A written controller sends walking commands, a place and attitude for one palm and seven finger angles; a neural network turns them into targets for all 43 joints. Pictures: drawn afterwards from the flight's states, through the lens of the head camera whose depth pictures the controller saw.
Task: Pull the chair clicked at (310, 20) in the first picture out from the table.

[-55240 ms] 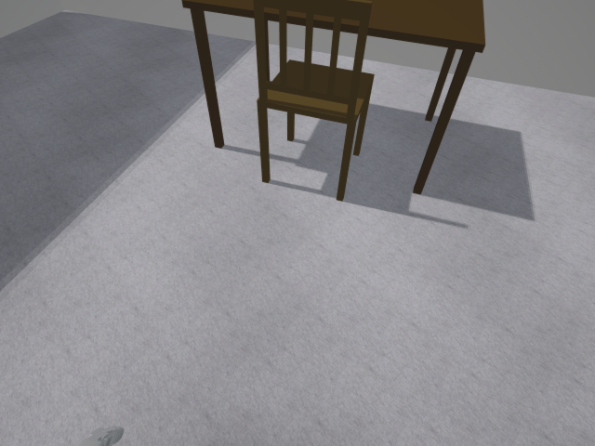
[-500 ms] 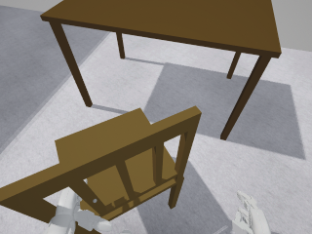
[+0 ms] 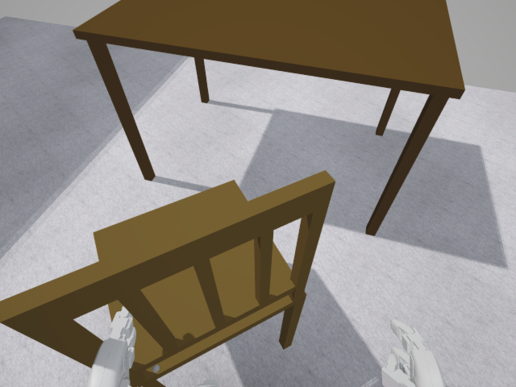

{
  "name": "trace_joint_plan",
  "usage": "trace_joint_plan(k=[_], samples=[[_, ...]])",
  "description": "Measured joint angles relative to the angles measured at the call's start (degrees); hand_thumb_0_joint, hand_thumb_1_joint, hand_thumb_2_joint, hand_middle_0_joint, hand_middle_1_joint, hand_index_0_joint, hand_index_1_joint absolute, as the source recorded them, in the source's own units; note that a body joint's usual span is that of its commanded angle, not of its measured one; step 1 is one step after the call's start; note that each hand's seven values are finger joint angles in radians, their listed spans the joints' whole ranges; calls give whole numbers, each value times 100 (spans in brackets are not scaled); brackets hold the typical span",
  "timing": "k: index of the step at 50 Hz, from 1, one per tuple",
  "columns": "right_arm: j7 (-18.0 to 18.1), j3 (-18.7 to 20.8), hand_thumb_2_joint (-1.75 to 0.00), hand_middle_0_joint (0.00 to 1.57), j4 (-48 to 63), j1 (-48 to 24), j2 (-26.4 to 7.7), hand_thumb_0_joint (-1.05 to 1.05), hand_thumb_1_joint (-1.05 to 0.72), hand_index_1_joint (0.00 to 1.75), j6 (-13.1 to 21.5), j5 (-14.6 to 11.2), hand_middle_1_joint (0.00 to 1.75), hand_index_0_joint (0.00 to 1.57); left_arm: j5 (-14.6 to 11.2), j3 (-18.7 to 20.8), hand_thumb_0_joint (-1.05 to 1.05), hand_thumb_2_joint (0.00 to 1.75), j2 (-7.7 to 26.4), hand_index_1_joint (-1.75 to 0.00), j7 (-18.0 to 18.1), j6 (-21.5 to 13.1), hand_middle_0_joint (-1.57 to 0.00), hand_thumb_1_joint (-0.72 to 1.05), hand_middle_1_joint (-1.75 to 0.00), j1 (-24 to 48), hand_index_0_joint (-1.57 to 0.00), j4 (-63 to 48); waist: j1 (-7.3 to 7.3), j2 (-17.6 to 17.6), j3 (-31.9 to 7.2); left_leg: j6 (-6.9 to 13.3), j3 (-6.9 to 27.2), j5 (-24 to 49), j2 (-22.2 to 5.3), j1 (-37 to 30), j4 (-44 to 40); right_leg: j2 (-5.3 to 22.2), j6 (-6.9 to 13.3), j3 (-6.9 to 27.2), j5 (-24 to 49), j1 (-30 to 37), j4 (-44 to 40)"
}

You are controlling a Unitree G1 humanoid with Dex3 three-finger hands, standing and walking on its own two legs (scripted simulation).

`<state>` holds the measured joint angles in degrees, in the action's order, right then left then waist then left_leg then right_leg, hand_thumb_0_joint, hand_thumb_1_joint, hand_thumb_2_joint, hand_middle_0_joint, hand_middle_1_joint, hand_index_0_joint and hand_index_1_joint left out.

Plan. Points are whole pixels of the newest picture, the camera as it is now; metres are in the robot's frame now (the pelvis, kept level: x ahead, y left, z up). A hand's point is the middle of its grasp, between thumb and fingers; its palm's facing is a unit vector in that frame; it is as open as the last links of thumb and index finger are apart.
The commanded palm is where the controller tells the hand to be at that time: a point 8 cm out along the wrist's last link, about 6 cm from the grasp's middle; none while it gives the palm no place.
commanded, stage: draw the fingers out of the gap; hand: left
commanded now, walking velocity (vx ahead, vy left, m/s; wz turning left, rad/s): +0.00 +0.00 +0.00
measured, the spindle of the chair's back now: (210, 294) +0.28 +0.09 -0.04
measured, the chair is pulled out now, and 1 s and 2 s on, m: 0.58 0.57 0.58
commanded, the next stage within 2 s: draw the hand back to the body in 0.34 s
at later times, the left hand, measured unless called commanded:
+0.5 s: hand out of the picture +0.10 +0.15 -0.03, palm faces +0.11 -0.99 -0.12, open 17.5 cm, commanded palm +0.07 +0.21 +0.01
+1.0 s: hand out of the picture +0.12 +0.17 +0.07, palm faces +0.02 -0.99 -0.13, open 17.3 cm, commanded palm +0.09 +0.25 +0.10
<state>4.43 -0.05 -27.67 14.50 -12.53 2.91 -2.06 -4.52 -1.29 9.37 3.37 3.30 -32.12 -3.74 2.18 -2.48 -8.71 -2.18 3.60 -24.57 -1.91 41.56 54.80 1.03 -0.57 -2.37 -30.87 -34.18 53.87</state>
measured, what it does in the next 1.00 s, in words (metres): stands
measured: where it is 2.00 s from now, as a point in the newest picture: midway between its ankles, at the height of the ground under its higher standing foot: outside the picture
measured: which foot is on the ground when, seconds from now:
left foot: down 0.00-1.00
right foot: down 0.00-1.00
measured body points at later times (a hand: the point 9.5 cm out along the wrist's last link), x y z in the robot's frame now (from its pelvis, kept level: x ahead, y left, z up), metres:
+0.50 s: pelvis +0.00 +0.00 -0.01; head +0.02 +0.00 +0.44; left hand +0.09 +0.21 -0.01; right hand +0.19 -0.23 -0.08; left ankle +0.02 +0.14 -0.68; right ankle -0.04 -0.12 -0.68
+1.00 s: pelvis -0.02 -0.01 -0.01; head -0.01 -0.02 +0.44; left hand +0.12 +0.22 +0.08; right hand +0.17 -0.23 -0.08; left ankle +0.02 +0.14 -0.68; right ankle -0.04 -0.12 -0.68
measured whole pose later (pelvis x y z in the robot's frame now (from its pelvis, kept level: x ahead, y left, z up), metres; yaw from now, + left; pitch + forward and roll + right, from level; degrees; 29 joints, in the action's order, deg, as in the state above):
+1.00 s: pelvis -0.02 -0.01 -0.01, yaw +0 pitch +9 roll -2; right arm 6.1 0.6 -30.5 13.1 -9.5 7.0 -5.1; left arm -13.4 5.1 16.1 -8.7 -13.6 -45.8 -20.9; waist -0.6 -3.7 -9.6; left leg -2.8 5.2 -26.3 -2.7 42.7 60.2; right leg 0.0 0.1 -3.5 -32.6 -34.7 58.6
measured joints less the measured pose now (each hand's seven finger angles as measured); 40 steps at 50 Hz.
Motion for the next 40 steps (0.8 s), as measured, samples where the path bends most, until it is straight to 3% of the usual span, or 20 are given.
trace_joint_plan(k=[24,29,37,40], samples=[[101,135,-90,20,202,-98,182,1,-91,30,-75,-93,30,21,101,-172,-1,20,-11,0,-189,-92,-2,-54,-1,-1598,0,-975,-125,-34,-257,8,129,-188,29,404,495,6,6,-111,-206,-314,429],[105,193,-90,20,69,-98,170,1,-91,30,200,-86,30,21,-295,-138,-1,20,-1,0,-415,-985,-1,-54,0,-1792,-1,-1282,-231,-15,-249,-9,192,-242,34,656,732,-2,18,-161,-275,-531,647],[-47,243,-90,20,-254,-305,279,1,-91,30,366,-134,30,21,-597,255,-1,20,179,0,-845,-2444,-3,-54,-1,-1417,-1,-1552,-306,-43,-185,-48,228,-284,-8,994,1055,-51,50,-170,-336,-883,1003],[-103,233,-90,20,-329,-380,313,1,-91,30,356,-179,30,21,-778,477,-1,20,299,0,-1129,-2713,-4,-54,-1,-1216,0,-1506,-296,-87,-112,-65,243,-298,-30,1035,1145,-77,64,-176,-351,-927,1096]])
